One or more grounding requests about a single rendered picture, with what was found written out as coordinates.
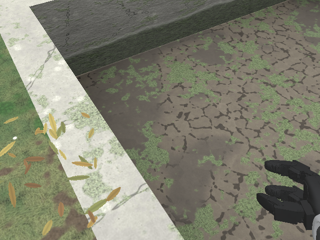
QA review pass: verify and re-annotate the robot right hand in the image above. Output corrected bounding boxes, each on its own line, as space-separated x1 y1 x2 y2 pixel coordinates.
256 160 320 230

